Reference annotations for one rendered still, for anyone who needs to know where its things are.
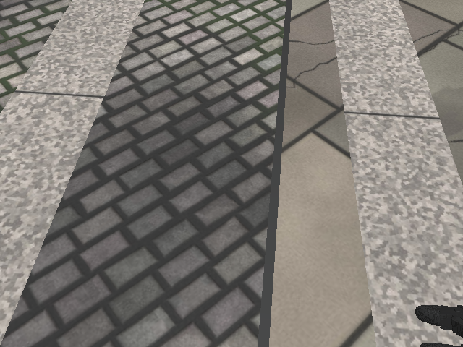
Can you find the right robot hand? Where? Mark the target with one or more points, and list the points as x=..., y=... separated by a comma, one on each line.
x=449, y=318

